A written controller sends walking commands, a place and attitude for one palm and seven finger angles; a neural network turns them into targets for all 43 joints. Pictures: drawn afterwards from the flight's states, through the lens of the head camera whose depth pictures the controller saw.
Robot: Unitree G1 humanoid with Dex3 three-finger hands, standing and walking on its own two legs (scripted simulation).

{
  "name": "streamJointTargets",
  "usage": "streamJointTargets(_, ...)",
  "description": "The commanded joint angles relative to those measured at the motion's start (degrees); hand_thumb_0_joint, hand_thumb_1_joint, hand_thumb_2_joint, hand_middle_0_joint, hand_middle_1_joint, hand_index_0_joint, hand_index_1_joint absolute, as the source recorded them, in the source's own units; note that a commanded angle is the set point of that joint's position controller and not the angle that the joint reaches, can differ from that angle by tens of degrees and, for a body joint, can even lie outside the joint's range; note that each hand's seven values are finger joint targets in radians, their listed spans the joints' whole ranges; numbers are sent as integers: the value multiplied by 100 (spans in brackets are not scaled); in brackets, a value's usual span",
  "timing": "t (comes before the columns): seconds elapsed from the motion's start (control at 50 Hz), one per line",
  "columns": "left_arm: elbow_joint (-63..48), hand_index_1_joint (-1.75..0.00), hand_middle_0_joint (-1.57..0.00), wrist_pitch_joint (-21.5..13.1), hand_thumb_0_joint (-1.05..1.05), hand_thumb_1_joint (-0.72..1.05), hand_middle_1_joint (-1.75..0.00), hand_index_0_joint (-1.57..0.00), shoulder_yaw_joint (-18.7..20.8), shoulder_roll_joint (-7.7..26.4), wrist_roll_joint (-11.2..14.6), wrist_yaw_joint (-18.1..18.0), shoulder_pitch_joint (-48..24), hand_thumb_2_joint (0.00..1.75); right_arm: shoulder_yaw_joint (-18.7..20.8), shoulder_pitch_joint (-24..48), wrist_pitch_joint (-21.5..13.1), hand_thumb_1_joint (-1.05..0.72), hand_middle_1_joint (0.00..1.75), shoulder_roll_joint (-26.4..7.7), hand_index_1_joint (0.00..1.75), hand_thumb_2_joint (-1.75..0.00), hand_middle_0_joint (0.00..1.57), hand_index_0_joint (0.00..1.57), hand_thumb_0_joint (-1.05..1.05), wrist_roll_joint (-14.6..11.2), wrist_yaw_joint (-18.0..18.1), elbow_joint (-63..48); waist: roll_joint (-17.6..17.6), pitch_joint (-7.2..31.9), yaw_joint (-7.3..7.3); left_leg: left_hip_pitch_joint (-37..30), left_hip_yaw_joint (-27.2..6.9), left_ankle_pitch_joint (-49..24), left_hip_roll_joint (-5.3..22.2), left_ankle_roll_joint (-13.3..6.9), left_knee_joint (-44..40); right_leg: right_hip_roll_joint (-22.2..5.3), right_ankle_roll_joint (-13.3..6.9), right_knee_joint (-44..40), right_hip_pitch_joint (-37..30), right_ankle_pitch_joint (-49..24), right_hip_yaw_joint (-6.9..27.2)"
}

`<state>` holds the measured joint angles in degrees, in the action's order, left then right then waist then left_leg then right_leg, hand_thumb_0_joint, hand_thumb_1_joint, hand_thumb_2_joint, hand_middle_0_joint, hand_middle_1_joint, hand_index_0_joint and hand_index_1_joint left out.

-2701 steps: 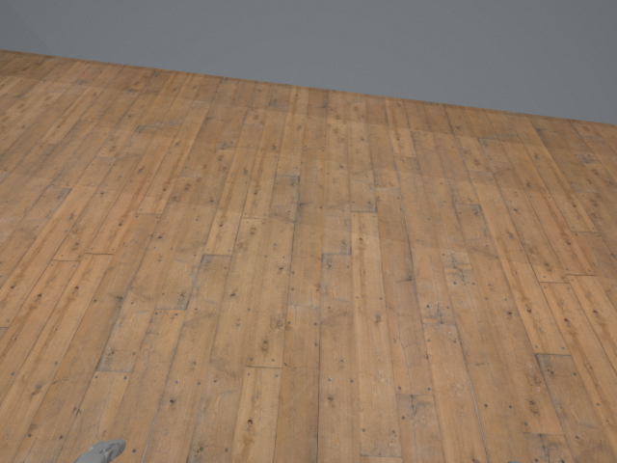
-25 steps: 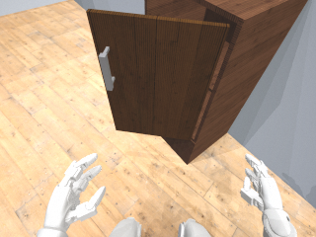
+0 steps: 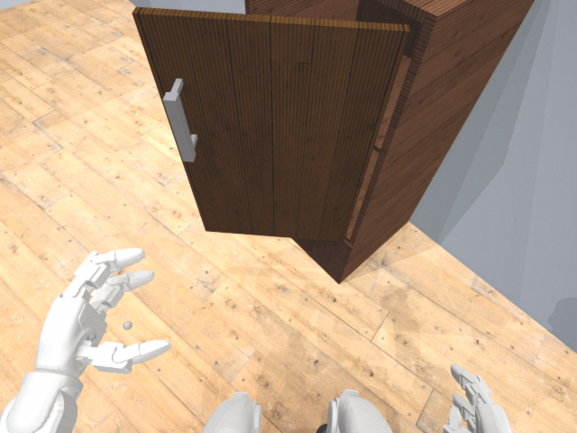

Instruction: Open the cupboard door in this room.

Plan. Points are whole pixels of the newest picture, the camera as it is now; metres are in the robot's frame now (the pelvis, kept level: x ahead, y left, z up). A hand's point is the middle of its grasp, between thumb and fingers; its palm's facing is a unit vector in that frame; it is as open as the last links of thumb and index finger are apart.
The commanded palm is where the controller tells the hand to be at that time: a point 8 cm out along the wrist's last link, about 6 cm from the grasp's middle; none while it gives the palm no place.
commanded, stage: raise the hand with hooked fingers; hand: left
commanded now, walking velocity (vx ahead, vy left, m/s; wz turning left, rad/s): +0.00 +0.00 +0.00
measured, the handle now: (183, 122) +0.60 +0.21 +0.04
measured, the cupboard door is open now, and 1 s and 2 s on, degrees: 44 44 44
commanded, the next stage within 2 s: move the hooked fingers beside the handle in 1.12 s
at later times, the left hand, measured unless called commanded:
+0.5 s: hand (85, 284) +0.29 +0.27 +0.05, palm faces -0.02 -1.00 -0.06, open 13.9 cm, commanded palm +0.27 +0.32 +0.06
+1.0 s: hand (82, 270) +0.30 +0.28 +0.06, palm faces -0.03 -1.00 -0.04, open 14.0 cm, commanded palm +0.28 +0.33 +0.06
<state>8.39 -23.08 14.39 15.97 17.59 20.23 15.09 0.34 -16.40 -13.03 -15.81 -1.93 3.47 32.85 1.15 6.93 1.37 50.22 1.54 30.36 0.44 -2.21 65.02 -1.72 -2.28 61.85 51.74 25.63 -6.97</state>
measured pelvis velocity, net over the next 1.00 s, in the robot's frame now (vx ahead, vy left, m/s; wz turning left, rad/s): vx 0.01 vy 0.01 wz -0.01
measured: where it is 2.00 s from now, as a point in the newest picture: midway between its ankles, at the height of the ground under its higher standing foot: outside the picture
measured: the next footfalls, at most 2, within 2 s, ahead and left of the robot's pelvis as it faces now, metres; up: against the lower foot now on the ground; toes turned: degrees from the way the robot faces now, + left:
none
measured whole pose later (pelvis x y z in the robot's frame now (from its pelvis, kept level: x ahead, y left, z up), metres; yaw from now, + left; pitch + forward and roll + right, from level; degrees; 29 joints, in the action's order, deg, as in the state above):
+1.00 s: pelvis +0.01 +0.01 +0.01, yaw -1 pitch +16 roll -2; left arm 24.8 -20.8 25.7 23.8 21.3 32.2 -0.2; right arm -1.7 -16.4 -11.5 -16.8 -1.6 2.6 30.9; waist 0.5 5.6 1.6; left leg 46.8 1.7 29.7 0.7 -2.6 60.8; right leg -1.0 -1.6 56.7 48.0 24.3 -6.6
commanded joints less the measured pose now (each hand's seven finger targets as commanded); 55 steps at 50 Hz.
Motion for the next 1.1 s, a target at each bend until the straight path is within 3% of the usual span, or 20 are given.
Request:
streamJointTargets(0.0,-1049,-105,-28,-456,0,-27,-105,-28,631,1103,154,119,-621,40,249,333,-376,-90,30,-746,30,-90,20,20,0,-17,69,-973,205,1388,-123,-533,-390,-1188,-88,86,-1156,143,65,-979,-1371,-238,524)
streamJointTargets(0.04,-1114,-108,-29,-456,0,-31,-108,-29,625,1120,145,132,-704,38,240,296,-387,-90,30,-761,30,-90,20,20,0,-15,63,-959,375,1432,-114,-765,-424,-1479,-71,112,-1215,165,50,-908,-1356,-583,419)
streamJointTargets(0.08,-989,-111,-29,-404,0,-36,-111,-29,740,1206,197,194,-803,36,235,239,-344,-90,30,-776,30,-90,20,20,0,1,53,-941,284,1510,-116,-846,-438,-1772,-65,134,-1192,210,42,-846,-1452,-916,394)
streamJointTargets(0.16,-658,-117,-30,-267,0,-45,-117,-30,827,1292,245,327,-987,32,211,222,-279,-90,30,-813,30,-90,20,20,0,-2,32,-942,390,1301,-88,-889,-450,-1913,-55,172,-1199,250,18,-841,-1391,-1076,346)
streamJointTargets(0.2,-613,-120,-30,-214,0,-50,-120,-30,878,1350,231,417,-1091,30,208,208,-258,-90,30,-822,30,-90,20,20,0,-7,24,-964,372,1424,-92,-987,-453,-1996,-48,181,-1231,233,44,-857,-1432,-1146,339)
streamJointTargets(0.24,-559,-120,-30,-154,0,-50,-120,-30,951,1425,262,482,-1144,30,186,201,-249,-90,30,-830,30,-90,20,20,0,-9,16,-988,431,1482,-114,-1065,-463,-2082,-44,195,-1261,238,43,-883,-1475,-1209,326)
streamJointTargets(0.28,-406,-120,-30,-100,0,-50,-120,-30,1070,1531,336,601,-1350,30,171,170,-214,-90,30,-857,30,-90,20,20,0,-1,20,-971,192,1508,-72,-1061,-474,-2250,-35,196,-1215,270,45,-869,-1525,-1402,317)
streamJointTargets(0.36,-237,-120,-30,-62,0,-50,-120,-30,1183,1721,403,786,-1804,30,131,177,-220,-90,30,-885,30,-90,20,20,0,4,33,-942,451,1515,-68,-1104,-489,-2242,-35,214,-1201,277,16,-862,-1480,-1366,340)
streamJointTargets(0.42,-8,-120,-30,-38,0,-50,-120,-30,1315,1855,415,905,-1904,30,126,139,-212,-90,30,-902,30,-90,20,20,0,-2,41,-924,306,1626,-75,-1118,-494,-2279,-23,204,-1241,262,43,-913,-1566,-1372,347)
streamJointTargets(0.58,426,-120,-30,9,0,-50,-120,-30,1684,2348,525,1206,-2462,30,117,44,-164,-90,30,-965,30,-90,20,20,0,1,51,-841,437,1722,-72,-1214,-471,-2370,-17,208,-1289,271,17,-993,-1633,-1401,378)
streamJointTargets(0.66,714,-120,-30,51,0,-50,-120,-30,1556,2140,598,1343,-2234,30,132,1,-175,-90,30,-977,30,-90,20,20,0,-9,26,-896,351,1665,-92,-1164,-449,-2439,-24,172,-1306,275,6,-1036,-1697,-1479,406)
streamJointTargets(0.78,704,-120,-30,-15,0,-50,-120,-30,1658,2264,549,1259,-2283,30,157,-49,-139,-90,30,-1004,30,-90,20,20,0,1,-26,-910,265,1519,-77,-1045,-443,-2168,-13,165,-1378,274,13,-1071,-1627,-1230,402)
streamJointTargets(0.84,414,-120,-30,-127,0,-50,-120,-30,1750,2392,513,1156,-2326,30,170,-40,-157,-90,30,-986,30,-90,20,20,0,9,-29,-939,611,1699,-142,-1195,-440,-2198,-24,181,-1422,245,8,-1068,-1673,-1185,425)
streamJointTargets(0.88,351,-120,-30,-172,0,-50,-120,-30,1795,2437,518,1136,-2318,30,165,-83,-144,-90,30,-975,30,-90,20,20,0,27,-29,-925,573,1821,-131,-1285,-453,-2459,-8,198,-1388,269,8,-1026,-1738,-1384,417)
streamJointTargets(0.96,618,-120,-30,-146,0,-50,-120,-30,1656,2245,576,1181,-2373,30,138,-30,-126,-90,30,-979,30,-90,20,20,0,13,-7,-916,386,1452,-32,-1023,-428,-2029,-17,165,-1365,279,8,-1083,-1616,-1156,433)
streamJointTargets(1.02,539,-120,-30,-147,0,-50,-120,-30,1632,2284,527,1228,-2423,30,147,-26,-135,-90,30,-981,30,-90,20,20,0,-6,8,-908,551,1618,-54,-1159,-444,-2087,-15,173,-1403,248,20,-1086,-1621,-1169,437)
streamJointTargets(1.08,568,-120,-30,-122,0,-50,-120,-30,1669,2297,558,1271,-2372,30,135,-45,-138,-90,30,-969,30,-90,20,20,0,12,0,-906,494,1689,-57,-1204,-439,-2217,-14,180,-1358,266,19,-1069,-1656,-1298,443)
